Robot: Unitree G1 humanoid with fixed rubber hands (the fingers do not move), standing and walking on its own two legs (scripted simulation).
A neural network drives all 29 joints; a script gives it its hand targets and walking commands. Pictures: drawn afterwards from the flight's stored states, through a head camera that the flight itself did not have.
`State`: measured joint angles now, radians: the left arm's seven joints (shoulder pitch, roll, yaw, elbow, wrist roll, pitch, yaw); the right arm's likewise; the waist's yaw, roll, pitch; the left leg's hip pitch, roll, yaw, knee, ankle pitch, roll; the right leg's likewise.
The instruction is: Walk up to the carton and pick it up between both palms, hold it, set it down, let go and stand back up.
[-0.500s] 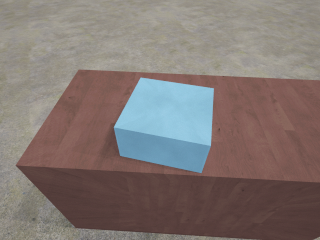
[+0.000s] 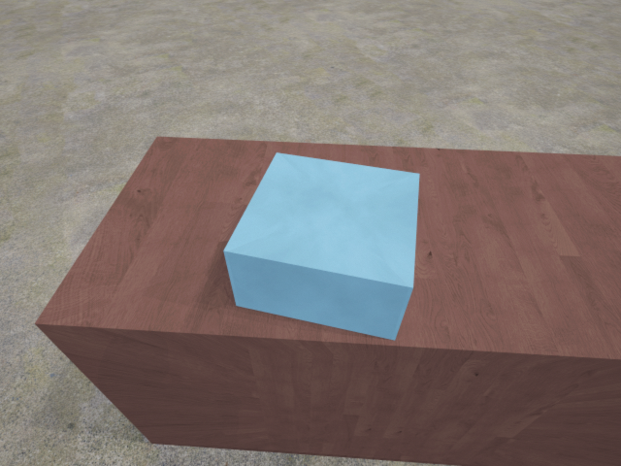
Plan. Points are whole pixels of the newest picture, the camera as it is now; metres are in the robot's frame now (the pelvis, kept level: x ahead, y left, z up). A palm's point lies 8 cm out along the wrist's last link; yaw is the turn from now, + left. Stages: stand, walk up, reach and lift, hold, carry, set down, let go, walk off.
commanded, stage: stand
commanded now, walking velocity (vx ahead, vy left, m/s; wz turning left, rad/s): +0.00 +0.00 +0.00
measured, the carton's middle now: (330, 237) +0.51 -0.01 -0.01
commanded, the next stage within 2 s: none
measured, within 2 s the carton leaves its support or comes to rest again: neither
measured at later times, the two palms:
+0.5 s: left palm out of the picture +0.05 +0.27 -0.11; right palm out of the picture +0.06 -0.25 -0.11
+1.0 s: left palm out of the picture +0.05 +0.27 -0.11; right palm out of the picture +0.07 -0.24 -0.11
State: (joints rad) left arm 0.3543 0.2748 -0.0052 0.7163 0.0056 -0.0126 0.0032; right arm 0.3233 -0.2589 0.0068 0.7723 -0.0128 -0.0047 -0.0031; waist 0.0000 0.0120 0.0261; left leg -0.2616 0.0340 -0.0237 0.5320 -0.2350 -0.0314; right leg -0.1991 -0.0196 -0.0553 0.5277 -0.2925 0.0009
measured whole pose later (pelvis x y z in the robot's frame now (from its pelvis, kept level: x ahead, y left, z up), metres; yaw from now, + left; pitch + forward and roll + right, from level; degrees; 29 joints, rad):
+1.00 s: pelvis +0.01 +0.01 +0.00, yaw +0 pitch -2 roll +0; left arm 0.36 0.27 -0.01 0.78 0.01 -0.01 0.01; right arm 0.32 -0.25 0.00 0.79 -0.01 0.00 -0.01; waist 0.00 0.00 0.03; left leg -0.25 0.01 -0.02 0.52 -0.23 -0.01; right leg -0.19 -0.04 -0.05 0.51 -0.29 0.02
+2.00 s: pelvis +0.01 +0.01 +0.00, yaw +1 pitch -2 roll +0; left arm 0.36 0.27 -0.01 0.83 0.00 -0.01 0.02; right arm 0.32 -0.25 0.00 0.85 -0.01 0.00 -0.02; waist 0.00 0.00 0.03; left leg -0.24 0.01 -0.03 0.49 -0.23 -0.01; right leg -0.17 -0.04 -0.06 0.48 -0.28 0.02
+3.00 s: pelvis +0.01 +0.01 +0.00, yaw +2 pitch -2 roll +0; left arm 0.35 0.25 0.00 0.91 0.00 0.00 0.02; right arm 0.32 -0.24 0.00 0.91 -0.01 -0.01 -0.03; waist 0.00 0.01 0.03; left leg -0.23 0.01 -0.05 0.47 -0.22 -0.02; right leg -0.16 -0.04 -0.08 0.47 -0.28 0.01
